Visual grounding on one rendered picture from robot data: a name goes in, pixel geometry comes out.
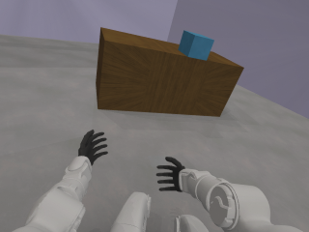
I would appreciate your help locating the right robot upper arm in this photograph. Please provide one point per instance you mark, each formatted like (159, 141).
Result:
(242, 208)

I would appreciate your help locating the right robot forearm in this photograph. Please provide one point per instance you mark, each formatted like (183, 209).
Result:
(199, 184)

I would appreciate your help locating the pedestal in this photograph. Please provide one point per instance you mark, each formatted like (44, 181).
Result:
(140, 74)

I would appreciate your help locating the carton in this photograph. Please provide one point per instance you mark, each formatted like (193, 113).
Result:
(195, 45)

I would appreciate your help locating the robot left thigh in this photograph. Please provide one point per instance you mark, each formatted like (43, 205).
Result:
(135, 210)

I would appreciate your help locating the left robot forearm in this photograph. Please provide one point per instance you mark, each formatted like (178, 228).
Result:
(74, 183)

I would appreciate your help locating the right robot hand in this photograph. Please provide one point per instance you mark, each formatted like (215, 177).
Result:
(175, 174)

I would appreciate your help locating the left robot hand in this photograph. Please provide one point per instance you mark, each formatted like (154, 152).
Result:
(87, 146)

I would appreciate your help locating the left robot upper arm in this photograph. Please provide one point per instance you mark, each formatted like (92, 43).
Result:
(60, 212)

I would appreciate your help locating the robot right thigh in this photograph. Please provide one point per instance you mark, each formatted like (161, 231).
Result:
(189, 223)

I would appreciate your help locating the robot thigh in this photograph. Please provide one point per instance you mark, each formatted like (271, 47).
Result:
(135, 210)
(189, 223)

